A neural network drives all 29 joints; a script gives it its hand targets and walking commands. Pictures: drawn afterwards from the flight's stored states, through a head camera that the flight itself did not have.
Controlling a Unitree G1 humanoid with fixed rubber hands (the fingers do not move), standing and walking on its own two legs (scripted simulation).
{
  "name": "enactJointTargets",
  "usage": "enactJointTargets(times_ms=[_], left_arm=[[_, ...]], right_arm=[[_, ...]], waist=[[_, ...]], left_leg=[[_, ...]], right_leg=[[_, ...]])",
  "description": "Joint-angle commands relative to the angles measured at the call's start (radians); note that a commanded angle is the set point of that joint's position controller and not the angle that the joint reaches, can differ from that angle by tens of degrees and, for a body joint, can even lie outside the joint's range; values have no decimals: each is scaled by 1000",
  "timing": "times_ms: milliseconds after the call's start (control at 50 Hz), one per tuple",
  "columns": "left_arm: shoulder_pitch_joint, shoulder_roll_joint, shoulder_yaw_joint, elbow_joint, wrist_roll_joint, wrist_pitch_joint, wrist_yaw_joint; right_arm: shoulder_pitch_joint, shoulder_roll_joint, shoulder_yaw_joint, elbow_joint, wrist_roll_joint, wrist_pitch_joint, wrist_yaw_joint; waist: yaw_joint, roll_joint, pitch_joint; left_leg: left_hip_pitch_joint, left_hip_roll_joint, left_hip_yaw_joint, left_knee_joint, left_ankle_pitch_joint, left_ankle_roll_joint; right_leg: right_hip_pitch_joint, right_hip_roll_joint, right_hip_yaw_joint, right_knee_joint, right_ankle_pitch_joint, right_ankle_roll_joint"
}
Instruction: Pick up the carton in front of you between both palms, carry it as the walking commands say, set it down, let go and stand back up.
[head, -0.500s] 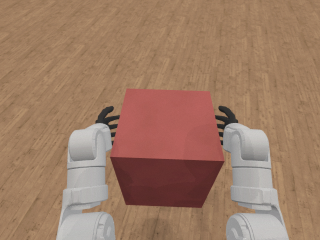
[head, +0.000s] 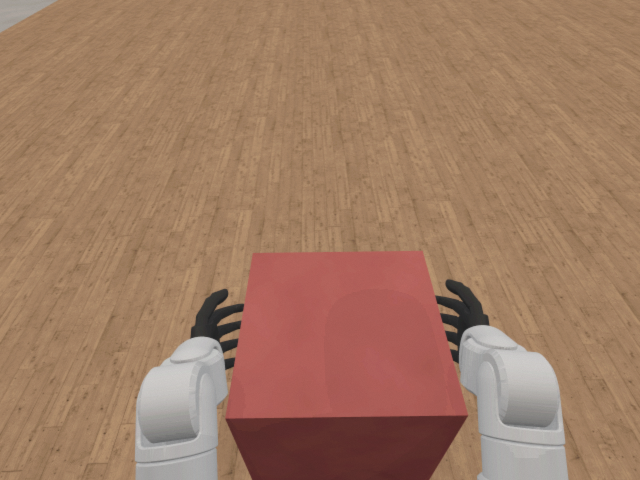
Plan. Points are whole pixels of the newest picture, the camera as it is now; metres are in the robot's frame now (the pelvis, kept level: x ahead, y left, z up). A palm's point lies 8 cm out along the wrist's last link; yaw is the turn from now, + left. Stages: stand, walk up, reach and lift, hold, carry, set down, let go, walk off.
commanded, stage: carry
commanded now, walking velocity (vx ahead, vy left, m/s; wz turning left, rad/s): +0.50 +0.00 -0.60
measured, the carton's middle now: (338, 376) +0.26 +0.01 +0.01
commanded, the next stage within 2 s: none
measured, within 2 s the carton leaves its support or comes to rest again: neither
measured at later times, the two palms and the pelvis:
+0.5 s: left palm (286, 182) +0.58 +0.10 +0.08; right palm (469, 213) +0.48 -0.19 +0.09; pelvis +0.28 +0.03 +0.01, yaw -15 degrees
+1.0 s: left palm (278, 111) +0.84 +0.13 +0.08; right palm (414, 108) +0.85 -0.16 +0.08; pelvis +0.58 -0.02 -0.01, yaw +2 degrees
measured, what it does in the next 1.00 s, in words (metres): walks ahead: left foot, then right foot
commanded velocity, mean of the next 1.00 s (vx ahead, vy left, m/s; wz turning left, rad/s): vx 0.50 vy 0.00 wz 0.26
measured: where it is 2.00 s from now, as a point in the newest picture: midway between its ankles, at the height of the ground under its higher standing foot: (313, 249)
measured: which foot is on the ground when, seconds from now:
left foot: up 0.00-0.22, down 0.24-0.64, up 0.66-1.00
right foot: down 0.00-0.24, up 0.26-0.60, down 0.62-1.00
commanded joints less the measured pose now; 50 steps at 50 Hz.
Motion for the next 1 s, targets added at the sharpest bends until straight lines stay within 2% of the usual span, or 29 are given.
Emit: enactJointTargets(times_ms=[0, 80, 160, 200, 220, 240, 260, 280, 300, 320, 340, 360, 400, 460, 540, 580, 600, 620, 640, 660, 680, 700, 720, 760, 780, 860, 920, 940, 980], left_arm=[[-507, -924, -722, -62, -441, -10, -295], [-491, -889, -711, -86, -433, -9, -292], [-451, -849, -694, -67, -404, 4, -278], [-441, -839, -689, -49, -392, 11, -275], [-438, -832, -688, -41, -388, 14, -274], [-445, -825, -690, -42, -388, 19, -278], [-481, -842, -707, -49, -402, 25, -282], [-504, -861, -723, -49, -415, 19, -287], [-522, -892, -727, -57, -430, 9, -293], [-536, -924, -736, -58, -435, -3, -295], [-543, -938, -736, -66, -431, -14, -292], [-540, -942, -738, -74, -419, -22, -284], [-498, -959, -737, -68, -391, -35, -267], [-422, -948, -716, -66, -352, -45, -240], [-405, -895, -694, -104, -338, -30, -220], [-381, -866, -681, -96, -340, -15, -220], [-382, -856, -676, -90, -344, -7, -223], [-376, -839, -667, -77, -343, 0, -225], [-363, -814, -648, -46, -333, 3, -229], [-377, -826, -644, -31, -336, 3, -233], [-398, -850, -653, -42, -351, 4, -239], [-425, -877, -666, -58, -369, 4, -244], [-461, -900, -680, -77, -389, 0, -250], [-506, -931, -705, -106, -422, -9, -264], [-514, -933, -713, -116, -433, -12, -268], [-468, -902, -713, -124, -445, -9, -280], [-435, -884, -706, -116, -434, -7, -286], [-433, -880, -703, -115, -431, -7, -288], [-425, -875, -701, -118, -426, -8, -289]], right_arm=[[-437, 946, 711, -43, 376, -9, 246], [-455, 928, 729, -87, 388, -6, 233], [-449, 884, 730, -80, 402, 12, 236], [-426, 875, 720, -54, 403, 19, 241], [-401, 875, 709, -29, 399, 19, 243], [-376, 857, 688, -12, 382, 17, 244], [-376, 865, 667, 25, 368, 7, 245], [-364, 898, 670, 22, 375, 1, 245], [-380, 938, 677, 1, 384, -9, 247], [-421, 964, 690, -30, 397, -17, 253], [-452, 988, 706, -48, 412, -23, 259], [-468, 996, 718, -60, 427, -28, 266], [-468, 982, 733, -71, 452, -31, 279], [-465, 937, 750, -107, 481, -25, 292], [-460, 867, 750, -150, 488, -6, 289], [-448, 837, 743, -141, 474, 8, 282], [-432, 825, 739, -128, 463, 15, 279], [-428, 807, 732, -116, 455, 21, 276], [-447, 796, 732, -121, 452, 34, 273], [-495, 801, 733, -123, 454, 46, 272], [-499, 820, 731, -108, 452, 47, 274], [-490, 842, 723, -91, 448, 42, 274], [-486, 866, 719, -86, 441, 36, 272], [-491, 889, 724, -98, 425, 23, 260], [-494, 897, 728, -108, 417, 18, 253], [-420, 890, 720, -108, 378, 13, 227], [-389, 885, 724, -106, 369, 14, 223], [-392, 884, 728, -111, 371, 14, 225], [-401, 886, 735, -118, 378, 12, 230]], waist=[[-25, -102, -160], [-21, -131, -143], [-14, -153, -124], [-36, -141, -175], [-52, -87, -248], [-58, 93, -347], [-47, 367, -338], [-51, 246, -327], [-57, 180, -278], [-56, 107, -247], [-54, 100, -212], [-53, 122, -195], [-51, 157, -195], [-53, 159, -190], [-63, 155, -177], [-50, 110, -178], [-45, 69, -195], [-28, -39, -213], [-10, -307, -224], [-8, -342, -199], [-13, -233, -170], [-18, -138, -162], [-22, -88, -167], [-19, -116, -163], [-19, -146, -163], [-19, -173, -125], [-20, -191, -80], [-23, -204, -74], [-33, -246, -103]], left_leg=[[-58, -2, 17, -169, 116, -27], [-41, -39, 48, -313, 254, -20], [51, -81, 66, -468, 289, 8], [299, -120, 120, -596, 287, 22], [545, -90, 121, -600, 262, 25], [745, 162, -201, -664, 6, 67], [865, 390, -572, -739, 63, 193], [788, 378, -553, -722, 44, 216], [691, 314, -454, -747, 68, 207], [626, 281, -347, -774, 30, 191], [553, 253, -262, -812, -7, 182], [500, 220, -183, -833, 1, 180], [461, 184, -102, -849, 27, 189], [454, 155, -47, -852, 70, 203], [448, 129, -17, -809, 112, 197], [404, 85, 24, -714, 88, 173], [325, 51, 54, -606, 60, 154], [206, -2, 117, -410, 40, 122], [-41, -87, 139, -154, -110, 84], [-169, -91, 56, 18, -200, 105], [-200, -35, -7, 125, -187, 126], [-198, -8, -26, 152, -130, 132], [-182, 11, -34, 118, -55, 129], [-151, -6, 10, 40, 57, 115], [-147, -18, 29, 17, 80, 112], [-165, -50, 98, -148, 170, 112], [-87, -91, 184, -329, 252, 134], [-33, -115, 212, -380, 277, 148], [90, -183, 262, -416, 307, 176]], right_leg=[[144, -271, 264, -148, 235, -106], [174, -242, 238, -99, 407, -68], [192, -238, 231, -28, 543, -40], [127, -208, 192, 123, 570, 4], [-5, -168, 143, 287, 475, 39], [-179, -104, 98, 563, 178, 80], [-468, -12, 59, 752, -283, 101], [-473, -116, 129, 868, -267, 73], [-463, -142, 122, 865, -224, 59], [-452, -177, 121, 830, -176, 58], [-427, -196, 113, 745, -152, 62], [-385, -183, 77, 674, -139, 69], [-333, -164, 26, 520, -142, 90], [-274, -153, -36, 300, -79, 125], [-167, -146, -96, 134, 55, 158], [-23, -141, -136, 37, 67, 162], [121, -160, -124, 24, 29, 154], [250, -285, 22, -32, -79, 134], [380, -506, 382, -142, -300, 42], [392, -603, 515, -165, -266, -42], [349, -602, 470, -147, -171, -49], [315, -569, 366, -134, -80, -26], [297, -546, 272, -144, -47, 6], [295, -504, 103, -146, 112, 59], [301, -493, 52, -138, 171, 69], [358, -459, -103, -118, 321, 76], [355, -422, -219, -103, 437, 92], [353, -413, -253, -82, 542, 103], [382, -411, -302, 45, 870, 128]])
